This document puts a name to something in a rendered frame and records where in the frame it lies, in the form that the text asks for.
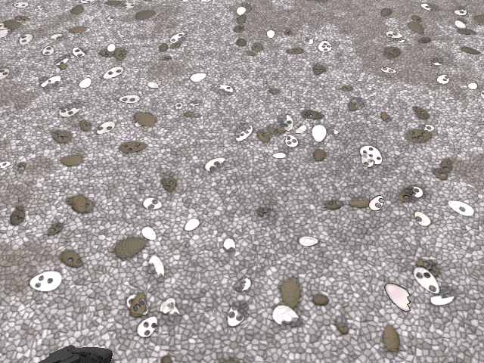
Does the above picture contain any robot left hand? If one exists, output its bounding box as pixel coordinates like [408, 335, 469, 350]
[39, 345, 113, 363]

